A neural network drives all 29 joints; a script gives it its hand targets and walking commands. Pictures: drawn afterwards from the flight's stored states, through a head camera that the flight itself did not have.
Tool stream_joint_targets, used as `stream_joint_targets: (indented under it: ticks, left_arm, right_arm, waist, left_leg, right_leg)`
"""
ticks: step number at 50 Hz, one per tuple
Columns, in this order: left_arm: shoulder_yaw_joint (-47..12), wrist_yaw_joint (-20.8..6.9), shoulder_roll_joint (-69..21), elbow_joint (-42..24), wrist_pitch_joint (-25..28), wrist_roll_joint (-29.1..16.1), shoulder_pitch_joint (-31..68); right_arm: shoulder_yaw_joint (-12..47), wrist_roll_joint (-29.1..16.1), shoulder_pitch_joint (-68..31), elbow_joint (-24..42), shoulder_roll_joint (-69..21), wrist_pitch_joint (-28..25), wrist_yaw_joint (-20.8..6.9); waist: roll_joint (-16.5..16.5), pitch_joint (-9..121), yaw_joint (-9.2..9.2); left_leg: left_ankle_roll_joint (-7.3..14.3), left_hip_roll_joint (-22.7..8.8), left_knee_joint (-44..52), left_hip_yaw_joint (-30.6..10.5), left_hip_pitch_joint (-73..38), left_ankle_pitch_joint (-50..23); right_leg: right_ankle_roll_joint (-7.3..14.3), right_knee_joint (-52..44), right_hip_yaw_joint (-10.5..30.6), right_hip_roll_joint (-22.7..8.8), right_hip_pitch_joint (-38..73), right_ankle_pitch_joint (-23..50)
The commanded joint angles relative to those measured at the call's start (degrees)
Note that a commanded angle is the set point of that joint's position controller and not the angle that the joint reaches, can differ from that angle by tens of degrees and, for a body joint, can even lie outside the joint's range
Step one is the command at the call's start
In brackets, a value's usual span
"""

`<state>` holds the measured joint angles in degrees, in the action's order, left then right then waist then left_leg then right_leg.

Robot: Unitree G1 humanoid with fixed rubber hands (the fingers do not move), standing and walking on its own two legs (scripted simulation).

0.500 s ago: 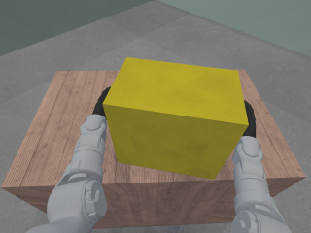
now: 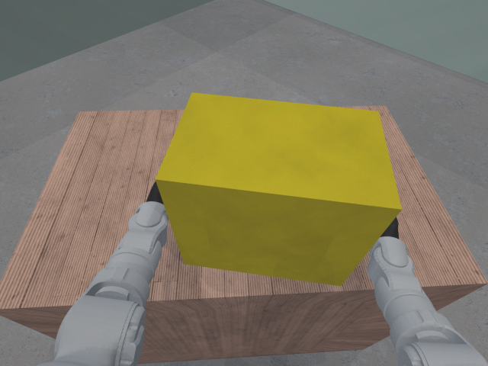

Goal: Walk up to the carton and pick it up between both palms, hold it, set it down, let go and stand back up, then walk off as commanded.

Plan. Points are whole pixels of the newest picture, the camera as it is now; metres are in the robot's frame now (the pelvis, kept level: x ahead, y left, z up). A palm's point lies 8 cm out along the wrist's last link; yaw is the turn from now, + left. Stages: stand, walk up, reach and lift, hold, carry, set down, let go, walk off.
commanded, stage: set down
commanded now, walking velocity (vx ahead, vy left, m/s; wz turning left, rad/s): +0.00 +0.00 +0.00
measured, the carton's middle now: (271, 195) +0.38 -0.11 +0.05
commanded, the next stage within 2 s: none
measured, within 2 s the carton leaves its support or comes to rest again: neither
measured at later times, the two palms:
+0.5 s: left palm (130, 172) +0.42 +0.11 +0.12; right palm (460, 205) +0.25 -0.35 +0.12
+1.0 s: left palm (128, 142) +0.44 +0.10 +0.17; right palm out of the picture +0.26 -0.37 +0.18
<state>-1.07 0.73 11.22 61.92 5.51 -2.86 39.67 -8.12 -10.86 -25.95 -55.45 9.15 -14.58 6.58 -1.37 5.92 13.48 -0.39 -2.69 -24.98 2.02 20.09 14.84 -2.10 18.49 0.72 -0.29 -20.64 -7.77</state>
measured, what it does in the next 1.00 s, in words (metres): shifts its weight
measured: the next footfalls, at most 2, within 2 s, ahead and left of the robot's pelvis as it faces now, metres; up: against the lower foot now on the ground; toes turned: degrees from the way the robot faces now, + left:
none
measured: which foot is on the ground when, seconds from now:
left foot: down 0.00-1.00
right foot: down 0.00-1.00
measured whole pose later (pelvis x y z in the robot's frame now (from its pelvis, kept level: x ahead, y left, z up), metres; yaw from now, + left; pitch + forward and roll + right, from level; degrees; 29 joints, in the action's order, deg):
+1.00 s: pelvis -0.07 -0.02 -0.01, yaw -3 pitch +7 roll +0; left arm -14.1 -2.6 33.2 65.4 -12.2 -24.7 60.8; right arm -5.6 -21.6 -47.7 -43.4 21.6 15.3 7.3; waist 1.3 5.8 16.0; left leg -1.9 -1.0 -28.3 -2.3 23.4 12.1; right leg 0.7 24.9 0.1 0.6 -27.2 -4.9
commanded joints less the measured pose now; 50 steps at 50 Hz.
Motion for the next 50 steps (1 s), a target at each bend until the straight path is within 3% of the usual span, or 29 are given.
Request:
stream_joint_targets:
  ticks: [1, 3, 6, 7, 8, 9, 10, 11, 12, 13, 14, 17, 21, 24, 26, 27, 28, 29, 31, 32, 33, 36, 39, 41, 42, 44, 45, 46, 50]
  left_arm:
    - [-2.37, 0.89, 10.28, -16.19, 3.60, -5.26, 29.27]
    - [-1.66, 0.86, 13.30, -19.39, 2.07, -5.46, 30.57]
    - [-4.35, 0.22, 14.09, -19.46, 0.58, -8.16, 30.48]
    - [-5.31, -0.46, 13.65, -10.14, -0.57, -8.23, 30.90]
    - [-6.49, -0.83, 13.34, -12.81, -0.74, -9.13, 30.50]
    - [-6.36, -1.74, 14.88, -12.46, -0.91, -9.31, 31.68]
    - [-7.13, -1.75, 15.82, -16.22, -1.49, -10.33, 33.73]
    - [-6.15, -1.74, 18.38, -19.24, -1.72, -11.49, 35.18]
    - [-8.72, -1.81, 16.65, -12.56, -1.71, -12.67, 34.40]
    - [-7.72, -1.81, 18.13, -11.71, -2.36, -11.78, 34.83]
    - [-6.61, -1.82, 19.45, -12.86, -3.63, -12.38, 34.97]
    - [-7.38, -2.19, 23.45, -12.33, -5.75, -13.78, 40.37]
    - [-10.85, -2.22, 26.16, -6.02, -7.00, -19.23, 48.66]
    - [-14.99, -3.07, 24.30, 3.42, -7.27, -22.19, 52.66]
    - [-17.59, -3.16, 22.75, 4.42, -7.06, -23.80, 54.32]
    - [-17.15, -2.91, 24.40, 1.53, -6.90, -24.42, 57.07]
    - [-18.30, -2.86, 22.37, 6.69, -7.25, -24.97, 56.33]
    - [-18.02, -2.69, 22.79, -0.79, -6.59, -25.18, 57.68]
    - [-17.99, -2.31, 23.61, 0.39, -7.42, -25.09, 55.82]
    - [-15.78, -2.56, 23.87, 7.50, -8.29, -23.41, 53.92]
    - [-15.55, -2.48, 25.27, 3.44, -8.24, -22.94, 55.49]
    - [-10.74, -4.19, 26.42, 0.83, -10.91, -18.29, 47.80]
    - [-7.26, -3.89, 30.20, -6.04, -11.33, -16.56, 50.09]
    - [-8.37, -3.94, 30.45, -7.63, -12.98, -17.59, 54.20]
    - [-7.39, -3.84, 31.17, -11.39, -13.68, -17.72, 51.71]
    - [-8.40, -3.99, 34.31, -6.27, -13.41, -20.30, 59.00]
    - [-9.30, -4.01, 32.12, -3.72, -13.47, -20.65, 58.41]
    - [-9.32, -3.56, 34.96, -10.69, -13.87, -22.07, 61.32]
    - [-10.48, -2.65, 32.50, -11.88, -16.17, -23.90, 59.92]
  right_arm:
    - [-2.43, -2.84, -28.34, 16.34, 15.53, -6.24, 0.72]
    - [-3.88, -4.44, -28.28, 17.73, 18.41, -6.16, 0.56]
    - [-4.26, -4.82, -26.12, 15.36, 18.85, -3.23, 0.34]
    - [-2.79, -5.39, -27.13, 9.71, 17.99, -1.08, 0.23]
    - [-2.29, -5.98, -26.73, 10.83, 19.11, -0.03, 0.08]
    - [-1.08, -7.17, -27.28, 11.38, 17.29, 1.06, 0.13]
    - [-2.39, -7.11, -27.81, 12.47, 19.22, 2.28, 0.29]
    - [0.07, -9.49, -27.96, 12.85, 18.99, 3.54, -0.29]
    - [0.83, -10.09, -28.13, 8.62, 18.20, 4.73, -1.04]
    - [1.33, -11.03, -29.48, 9.00, 19.29, 6.02, -1.45]
    - [2.79, -11.63, -30.96, 11.83, 20.53, 7.62, -1.83]
    - [4.06, -12.90, -35.42, 13.51, 22.47, 11.09, -1.85]
    - [4.06, -12.24, -43.63, 17.18, 24.49, 16.33, -1.82]
    - [3.77, -10.19, -47.63, 12.77, 23.57, 20.13, -2.45]
    - [3.58, -9.68, -48.91, 10.81, 23.33, 21.08, -2.83]
    - [3.20, -9.80, -50.32, 12.68, 22.51, 21.08, -2.84]
    - [1.25, -8.11, -50.44, 9.43, 23.16, 21.68, -2.77]
    - [0.96, -8.81, -51.00, 14.68, 24.00, 20.54, -2.94]
    - [1.46, -9.24, -50.16, 13.89, 23.29, 20.51, -2.94]
    - [1.26, -7.98, -49.63, 11.46, 23.94, 21.15, -2.51]
    - [0.65, -7.77, -49.50, 11.29, 24.13, 21.44, -2.36]
    - [4.06, -10.01, -45.27, 15.62, 24.48, 19.89, -0.78]
    - [3.40, -10.20, -45.52, 20.64, 24.41, 19.80, 0.18]
    - [0.88, -9.94, -49.64, 21.46, 27.19, 21.50, 0.72]
    - [1.54, -10.53, -47.61, 24.41, 26.10, 21.55, 1.02]
    - [-0.26, -9.42, -54.29, 24.68, 24.98, 24.25, 0.93]
    - [-0.59, -8.92, -53.14, 21.26, 23.81, 25.84, 0.75]
    - [0.03, -10.91, -56.36, 27.53, 24.73, 26.17, 0.72]
    - [1.37, -13.58, -54.08, 24.48, 25.47, 29.50, 0.09]
  waist:
    - [-1.71, 39.52, 1.33]
    - [-3.11, 41.69, 1.32]
    - [-3.44, 40.43, 2.97]
    - [-2.76, 33.37, 2.89]
    - [-3.81, 33.37, 3.90]
    - [-3.63, 34.28, 2.46]
    - [-5.04, 37.47, 3.66]
    - [-5.30, 39.67, 1.70]
    - [-5.93, 37.17, 2.70]
    - [-6.52, 35.63, 1.16]
    - [-3.40, 35.19, 0.01]
    - [-4.86, 31.95, -0.65]
    - [0.17, 29.03, 1.01]
    - [2.54, 21.36, 2.98]
    - [0.21, 22.21, 4.03]
    - [-1.11, 26.76, 2.62]
    - [-0.05, 25.49, 4.57]
    - [-2.12, 33.22, 3.63]
    - [-2.66, 36.35, 3.58]
    - [-0.84, 33.01, 3.10]
    - [-1.63, 35.40, 4.48]
    - [-0.81, 33.82, 0.59]
    - [-0.95, 33.95, -0.05]
    - [-1.28, 29.62, 2.46]
    - [-0.60, 30.51, 1.74]
    - [1.95, 27.93, 2.08]
    - [2.28, 26.19, 4.92]
    - [0.78, 30.50, 2.95]
    - [-2.25, 37.21, 3.40]
  left_leg:
    - [-5.70, 4.61, -8.19, -1.55, -21.31, -39.47]
    - [-6.12, 4.68, -9.19, -1.94, -23.36, -42.26]
    - [-5.29, 5.07, -7.99, -2.25, -20.42, -35.16]
    - [-4.29, 5.27, -6.85, -2.29, -16.17, -28.23]
    - [-4.20, 5.00, -6.07, -2.64, -16.38, -27.40]
    - [-3.50, 5.30, -5.69, -2.33, -14.89, -26.56]
    - [-3.69, 4.95, -5.19, -3.02, -16.42, -25.97]
    - [-3.07, 4.92, -4.29, -2.97, -17.42, -26.48]
    - [-3.08, 5.09, -4.70, -3.58, -15.23, -23.57]
    - [-2.58, 4.90, -3.70, -3.62, -15.42, -21.74]
    - [-2.02, 4.80, -3.17, -2.70, -14.65, -19.97]
    - [-0.34, 5.25, -0.18, -2.47, -11.89, -12.40]
    - [2.25, 5.48, 1.93, -2.63, -5.71, 3.23]
    - [3.02, 4.67, 2.05, -3.30, -2.14, 11.92]
    - [2.51, 4.42, 1.68, -3.41, -2.94, 11.71]
    - [2.02, 4.13, 1.35, -3.25, -3.94, 10.28]
    - [1.57, 3.91, 1.12, -4.00, -3.22, 11.19]
    - [0.80, 4.04, 0.38, -3.37, -6.22, 7.49]
    - [-0.13, 4.10, -0.69, -3.60, -7.58, 4.07]
    - [-0.13, 4.31, -1.58, -3.52, -4.52, 5.04]
    - [0.01, 4.35, -1.55, -3.78, -6.22, 4.67]
    - [0.23, 4.44, -0.15, -2.92, -6.49, -2.67]
    - [0.12, 5.59, -0.07, -2.13, -7.12, -4.48]
    - [0.21, 5.56, 1.16, -2.05, -7.01, -1.19]
    - [0.29, 5.96, 0.99, -1.81, -7.50, -3.37]
    - [1.26, 6.71, 0.45, -1.18, -4.60, 2.18]
    - [1.89, 6.46, 0.32, -1.84, -3.77, 4.06]
    - [1.86, 6.72, 0.47, -1.56, -5.78, 1.19]
    - [0.76, 5.99, -0.83, -2.66, -9.72, -3.98]
  right_leg:
    - [-0.03, 5.92, -7.12, 5.72, 4.61, 46.23]
    - [0.34, 6.02, -7.49, 5.88, 3.23, 48.13]
    - [0.50, 5.41, -6.87, 5.30, 3.80, 44.14]
    - [0.54, 4.93, -6.37, 4.52, 3.15, 38.59]
    - [0.81, 5.05, -6.58, 4.34, 4.27, 37.89]
    - [0.85, 4.53, -5.81, 3.95, 5.27, 36.55]
    - [1.18, 3.85, -5.95, 3.96, 5.77, 35.58]
    - [0.83, 4.44, -5.56, 3.90, 5.46, 34.68]
    - [1.23, 4.58, -5.62, 3.65, 2.60, 30.62]
    - [1.26, 4.55, -5.85, 3.51, 1.10, 27.36]
    - [0.94, 4.12, -6.00, 3.90, 3.61, 26.20]
    - [0.51, 3.96, -5.16, 2.99, 4.39, 20.64]
    - [0.18, 3.89, -5.01, 2.09, 2.15, 4.76]
    - [1.84, 3.34, -4.93, 1.55, -2.73, -6.37]
    - [2.75, 3.77, -5.58, 1.53, -5.43, -5.23]
    - [2.93, 3.95, -5.54, 1.61, -4.83, -3.08]
    - [2.96, 4.57, -6.27, 1.79, -6.10, -3.43]
    - [2.73, 5.20, -6.49, 2.06, -4.67, 1.13]
    - [2.65, 5.45, -6.04, 2.29, -3.00, 5.62]
    - [2.50, 6.30, -6.18, 2.67, -2.32, 4.95]
    - [2.57, 5.79, -5.93, 2.34, -0.18, 5.44]
    - [1.44, 5.34, -4.90, 2.53, 7.17, 12.81]
    - [0.80, 5.12, -4.91, 2.79, 11.31, 14.93]
    - [0.56, 4.08, -4.85, 2.94, 11.18, 11.75]
    - [0.85, 3.48, -4.63, 3.08, 13.76, 13.38]
    - [0.64, 3.07, -2.97, 1.87, 10.57, 4.09]
    - [1.42, 1.91, -2.66, 1.61, 8.96, 1.32]
    - [1.27, 2.41, -2.19, 1.58, 9.61, 4.32]
    - [1.71, 4.28, -2.99, 2.71, 11.76, 14.14]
